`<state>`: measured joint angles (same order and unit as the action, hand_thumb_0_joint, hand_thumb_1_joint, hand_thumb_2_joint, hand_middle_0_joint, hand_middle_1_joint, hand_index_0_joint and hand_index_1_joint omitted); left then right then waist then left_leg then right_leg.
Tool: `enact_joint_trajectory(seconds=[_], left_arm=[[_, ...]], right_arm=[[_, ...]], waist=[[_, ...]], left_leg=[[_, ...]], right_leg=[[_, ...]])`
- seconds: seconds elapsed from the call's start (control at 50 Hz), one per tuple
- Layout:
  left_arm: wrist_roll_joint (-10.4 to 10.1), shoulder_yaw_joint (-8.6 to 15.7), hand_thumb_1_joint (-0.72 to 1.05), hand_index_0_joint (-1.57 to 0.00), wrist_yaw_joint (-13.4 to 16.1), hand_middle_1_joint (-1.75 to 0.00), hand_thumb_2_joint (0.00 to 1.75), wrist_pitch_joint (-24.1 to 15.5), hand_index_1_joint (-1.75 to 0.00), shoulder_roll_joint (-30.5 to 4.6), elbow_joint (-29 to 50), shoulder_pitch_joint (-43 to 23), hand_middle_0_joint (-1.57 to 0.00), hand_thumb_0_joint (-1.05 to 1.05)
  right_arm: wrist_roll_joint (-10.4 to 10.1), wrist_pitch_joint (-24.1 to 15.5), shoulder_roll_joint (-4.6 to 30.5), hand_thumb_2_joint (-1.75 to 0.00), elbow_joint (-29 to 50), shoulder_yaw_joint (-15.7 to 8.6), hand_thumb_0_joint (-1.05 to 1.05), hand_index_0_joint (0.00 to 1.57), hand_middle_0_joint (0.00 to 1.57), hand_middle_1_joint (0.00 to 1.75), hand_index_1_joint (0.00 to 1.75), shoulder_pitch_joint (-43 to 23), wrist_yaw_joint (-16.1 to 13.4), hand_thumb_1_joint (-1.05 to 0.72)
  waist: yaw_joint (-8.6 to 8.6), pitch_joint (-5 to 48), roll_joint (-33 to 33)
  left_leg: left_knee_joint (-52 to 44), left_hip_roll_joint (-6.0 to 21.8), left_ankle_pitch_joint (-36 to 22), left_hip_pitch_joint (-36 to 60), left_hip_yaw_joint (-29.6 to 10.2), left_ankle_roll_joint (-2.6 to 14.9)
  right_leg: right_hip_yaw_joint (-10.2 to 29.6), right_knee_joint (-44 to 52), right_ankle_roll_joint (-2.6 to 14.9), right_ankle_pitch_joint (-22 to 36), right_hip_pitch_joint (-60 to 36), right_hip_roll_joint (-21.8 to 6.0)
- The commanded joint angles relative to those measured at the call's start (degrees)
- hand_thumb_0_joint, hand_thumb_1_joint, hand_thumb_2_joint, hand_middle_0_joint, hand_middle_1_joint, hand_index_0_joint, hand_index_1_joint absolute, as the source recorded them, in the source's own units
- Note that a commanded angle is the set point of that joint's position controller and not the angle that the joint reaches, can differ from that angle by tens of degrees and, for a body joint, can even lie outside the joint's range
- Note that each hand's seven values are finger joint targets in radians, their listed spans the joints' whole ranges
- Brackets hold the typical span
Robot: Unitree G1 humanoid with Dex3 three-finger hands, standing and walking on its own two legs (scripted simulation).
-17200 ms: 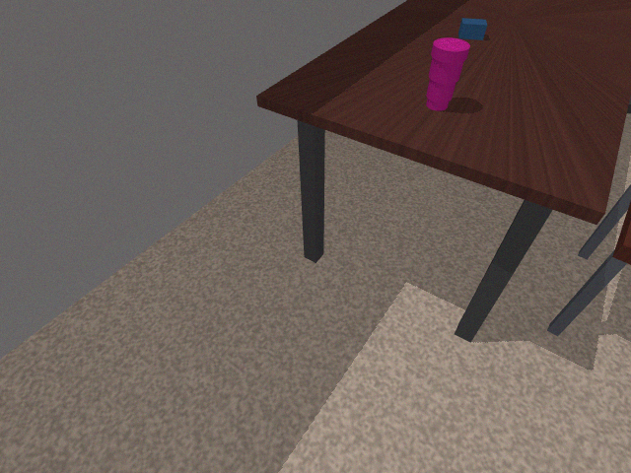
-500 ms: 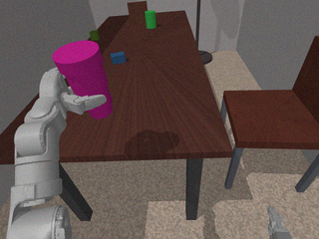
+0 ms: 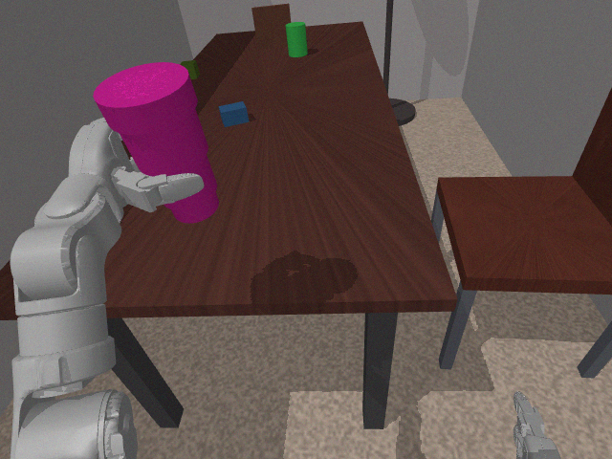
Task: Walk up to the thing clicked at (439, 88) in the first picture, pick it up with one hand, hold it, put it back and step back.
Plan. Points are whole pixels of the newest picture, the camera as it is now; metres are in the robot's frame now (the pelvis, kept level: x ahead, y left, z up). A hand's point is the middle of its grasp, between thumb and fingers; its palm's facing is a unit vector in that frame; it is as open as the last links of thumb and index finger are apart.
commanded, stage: hold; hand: left
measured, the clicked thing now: (173, 154) +0.35 +0.15 +0.30
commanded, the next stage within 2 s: none
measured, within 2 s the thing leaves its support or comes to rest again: neither
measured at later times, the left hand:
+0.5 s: hand (152, 150) +0.34 +0.17 +0.31, palm faces +0.13 -0.99 -0.01, open 10.6 cm
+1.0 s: hand (142, 152) +0.33 +0.17 +0.31, palm faces +0.16 -0.99 +0.01, open 10.6 cm
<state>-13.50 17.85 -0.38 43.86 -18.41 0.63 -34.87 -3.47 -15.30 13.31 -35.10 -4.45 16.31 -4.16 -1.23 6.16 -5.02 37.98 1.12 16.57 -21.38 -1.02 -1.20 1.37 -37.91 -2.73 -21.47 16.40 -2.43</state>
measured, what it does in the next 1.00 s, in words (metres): stands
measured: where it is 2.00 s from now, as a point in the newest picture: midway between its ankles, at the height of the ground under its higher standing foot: outside the picture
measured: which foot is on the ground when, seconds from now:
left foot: down 0.00-1.00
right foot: down 0.00-1.00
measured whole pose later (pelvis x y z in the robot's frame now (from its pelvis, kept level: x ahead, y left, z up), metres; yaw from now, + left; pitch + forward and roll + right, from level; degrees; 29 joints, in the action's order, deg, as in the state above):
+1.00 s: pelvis -0.03 +0.00 +0.00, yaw +0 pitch -2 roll +0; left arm -13.9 17.4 3.0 48.0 -18.7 -0.1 -38.9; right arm -4.7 -16.4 13.5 -35.4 -5.2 16.2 -3.2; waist -1.0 6.7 -4.5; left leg 37.7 1.0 14.3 -21.5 -1.1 -1.0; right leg 1.4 -38.2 -2.9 -19.6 16.8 -2.5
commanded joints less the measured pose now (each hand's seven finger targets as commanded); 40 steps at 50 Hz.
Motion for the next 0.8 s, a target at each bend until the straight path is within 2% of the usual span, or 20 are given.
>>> enact_joint_trajectory(seconds=[0.0,0.06,0.1,0.12,0.16,0.18,0.2,0.24,0.28,0.3,0.34,0.36,0.38,0.48,0.56,0.58,0.62,0.72,0.76,0.78], left_arm=[[-1.11,5.95,-0.02,-1.24,0.44,-1.36,1.17,-4.98,-1.36,-14.25,15.33,-32.37,-1.21,0.00],[-1.35,5.05,-0.04,-1.25,0.32,-1.37,1.17,-3.97,-1.37,-12.68,15.22,-31.43,-1.22,0.00],[-1.35,6.01,-0.05,-1.25,0.38,-1.37,1.18,-3.52,-1.38,-13.98,15.83,-31.09,-1.23,0.00],[-1.05,5.11,-0.05,-1.25,0.54,-1.37,1.17,-3.07,-1.38,-13.53,16.81,-31.71,-1.23,0.00],[-1.06,5.63,-0.05,-1.26,0.82,-1.39,1.18,-2.50,-1.39,-13.69,17.70,-32.13,-1.23,0.00],[-1.02,5.09,-0.04,-1.27,0.96,-1.39,1.18,-2.39,-1.39,-13.22,18.89,-31.99,-1.24,0.00],[-0.91,5.35,-0.05,-1.26,1.10,-1.39,1.18,-1.86,-1.39,-13.52,18.47,-31.86,-1.24,0.00],[-1.15,5.18,-0.02,-1.27,1.28,-1.40,1.19,-1.75,-1.40,-13.05,20.08,-32.67,-1.24,0.00],[-1.23,5.35,-0.04,-1.28,1.29,-1.40,1.19,-1.49,-1.40,-13.55,21.00,-33.09,-1.25,0.00],[-1.46,5.41,-0.03,-1.28,1.15,-1.40,1.19,-1.53,-1.40,-13.41,20.91,-33.24,-1.25,0.00],[-1.46,6.20,-0.04,-1.28,1.31,-1.41,1.20,-1.14,-1.41,-14.75,21.59,-33.21,-1.25,0.00],[-1.67,6.03,-0.04,-1.29,1.09,-1.41,1.20,-0.79,-1.41,-13.92,19.74,-32.85,-1.26,0.00],[-1.69,6.23,-0.02,-1.29,0.95,-1.42,1.21,-0.60,-1.42,-14.30,19.33,-32.67,-1.26,0.00],[-1.87,3.91,-0.02,-1.31,0.86,-1.44,1.23,1.28,-1.44,-11.71,16.03,-31.33,-1.28,0.00],[-1.74,4.36,-0.04,-1.34,1.16,-1.46,1.24,2.00,-1.46,-12.66,13.80,-31.47,-1.31,0.00],[-1.88,1.90,-0.03,-1.33,1.16,-1.46,1.24,2.02,-1.46,-9.48,15.51,-31.66,-1.30,0.00],[-2.20,2.33,-0.03,-1.34,1.39,-1.45,1.23,1.65,-1.45,-9.53,16.08,-31.13,-1.31,0.00],[-1.80,6.68,-0.01,-1.33,2.89,-1.46,1.25,-0.62,-1.46,-15.52,20.45,-36.13,-1.30,0.00],[-1.57,5.36,-0.02,-1.31,3.81,-1.45,1.24,-0.73,-1.45,-13.28,18.72,-35.31,-1.28,0.00],[-1.68,6.65,-0.03,-1.32,4.13,-1.46,1.25,-1.28,-1.46,-15.04,19.75,-37.27,-1.29,0.00]], right_arm=[[-0.30,-3.13,5.89,-0.05,9.99,-1.73,0.00,0.05,0.05,0.05,0.05,-7.13,0.37,0.53],[-0.56,-2.99,5.13,-0.05,9.40,-1.51,0.00,0.05,0.05,0.05,0.05,-7.18,0.62,0.53],[-0.47,-2.80,6.71,-0.05,9.09,-2.89,0.00,0.05,0.05,0.05,0.05,-6.70,0.54,0.53],[-0.56,-2.81,5.41,-0.05,8.90,-1.40,0.00,0.05,0.05,0.05,0.05,-6.95,0.96,0.53],[-0.58,-2.66,6.72,-0.05,9.85,-3.02,0.00,0.05,0.05,0.05,0.05,-7.10,1.10,0.53],[-0.67,-2.45,5.95,-0.05,9.17,-2.41,0.00,0.05,0.05,0.05,0.05,-8.11,1.26,0.53],[-0.60,-2.50,8.10,-0.05,9.04,-4.32,0.00,0.05,0.05,0.05,0.05,-7.46,1.08,0.53],[-0.77,-2.48,6.91,-0.05,9.49,-3.14,0.00,0.05,0.05,0.05,0.05,-7.36,1.49,0.53],[-0.75,-2.52,7.64,-0.05,9.41,-4.02,0.00,0.05,0.05,0.05,0.05,-7.98,1.30,0.53],[-0.80,-2.43,6.11,-0.06,9.36,-2.66,0.00,0.05,0.05,0.05,0.05,-8.26,1.33,0.53],[-0.79,-2.62,7.44,-0.06,8.46,-3.98,0.00,0.05,0.05,0.05,0.05,-8.08,1.17,0.53],[-0.92,-2.74,5.69,-0.06,8.98,-2.40,0.00,0.05,0.05,0.05,0.05,-8.57,1.25,0.53],[-0.93,-2.63,6.48,-0.05,9.67,-3.05,0.00,0.05,0.05,0.05,0.05,-9.38,1.21,0.53],[-1.13,-2.79,6.06,-0.05,9.29,-2.33,0.00,0.05,0.05,0.05,0.05,-9.77,1.60,0.53],[-1.31,-2.60,6.47,-0.05,7.30,-2.83,0.00,0.05,0.05,0.05,0.05,-6.97,1.93,0.53],[-1.54,-3.23,5.82,-0.05,10.86,-2.07,0.00,0.05,0.05,0.05,0.05,-9.79,2.16,0.53],[-1.48,-3.44,6.82,-0.05,11.13,-3.17,0.00,0.05,0.05,0.05,0.05,-8.85,2.00,0.53],[-1.39,-3.41,6.86,-0.06,10.30,-3.84,0.00,0.05,0.05,0.05,0.05,-8.28,1.63,0.53],[-1.26,-3.81,5.96,-0.06,10.75,-3.02,0.00,0.05,0.05,0.05,0.05,-9.69,1.45,0.53],[-1.16,-3.77,6.09,-0.06,9.19,-3.37,0.00,0.05,0.05,0.05,0.05,-8.34,1.34,0.52]], waist=[[-0.77,14.24,4.61],[-0.52,13.34,5.14],[-0.52,14.29,5.35],[-0.99,14.06,4.76],[-0.61,14.55,4.57],[-1.48,14.10,3.40],[-0.48,14.60,3.71],[-0.76,15.36,3.35],[-0.52,15.10,3.95],[-0.91,14.40,4.78],[-0.88,14.83,4.33],[-0.80,14.04,4.71],[-0.49,14.28,4.86],[-0.71,11.16,5.25],[-0.54,10.30,4.80],[-0.54,10.86,4.18],[-0.03,12.64,5.61],[-0.81,14.14,5.23],[-0.78,13.10,4.54],[-0.42,13.32,3.56]], left_leg=[[-3.92,-1.23,-13.67,12.79,1.63,1.65],[-3.84,-1.52,-13.24,12.63,1.95,1.85],[-3.54,-1.70,-13.85,12.72,2.05,2.03],[-3.51,-1.85,-13.87,12.51,2.18,1.98],[-3.84,-1.68,-13.62,12.86,2.08,1.80],[-4.02,-1.77,-13.28,12.15,2.03,1.63],[-4.15,-1.50,-12.81,13.56,1.83,1.51],[-4.00,-1.40,-13.87,14.04,1.62,1.48],[-4.26,-1.24,-13.14,14.21,1.36,1.44],[-4.15,-1.50,-13.29,13.20,1.56,1.67],[-4.08,-1.73,-12.53,13.20,1.71,1.80],[-3.95,-1.80,-12.55,12.85,1.88,1.83],[-4.11,-1.87,-12.29,12.97,1.94,1.87],[-5.03,-1.93,-9.30,11.22,1.93,1.76],[-5.70,-1.85,-6.93,11.17,1.83,1.69],[-5.73,-1.87,-7.34,11.54,1.90,1.44],[-5.35,-1.74,-7.69,12.40,1.92,1.65],[-5.24,-1.82,-7.52,12.43,1.80,1.74],[-5.72,-1.70,-5.90,11.88,1.75,1.40],[-5.71,-1.67,-4.93,12.23,1.79,1.32]], right_leg=[[-5.00,6.07,1.29,15.52,2.41,2.38],[-4.66,6.13,1.18,15.40,3.41,2.24],[-4.52,6.22,1.06,16.37,2.58,1.96],[-4.45,6.12,1.19,16.36,2.92,1.94],[-4.44,6.24,1.25,15.83,2.88,2.08],[-4.63,6.28,1.45,15.29,2.65,2.04],[-4.70,6.09,1.51,14.61,3.39,2.26],[-4.91,5.88,1.60,15.36,2.76,2.26],[-5.07,6.06,1.58,14.41,3.19,2.52],[-4.98,6.44,1.37,14.90,2.56,2.28],[-4.67,6.39,1.39,14.37,2.95,2.13],[-4.59,6.43,1.21,14.48,2.95,2.08],[-4.57,6.79,1.09,14.55,2.86,2.05],[-4.74,7.28,1.41,11.71,4.11,2.21],[-4.72,7.68,1.64,9.27,5.21,2.26],[-4.88,7.42,1.82,9.41,5.69,2.45],[-4.99,7.63,1.65,9.91,4.96,2.51],[-4.70,7.49,1.55,9.58,3.99,2.36],[-4.86,7.47,1.73,7.96,4.87,2.59],[-4.74,7.66,1.73,7.32,5.07,2.46]])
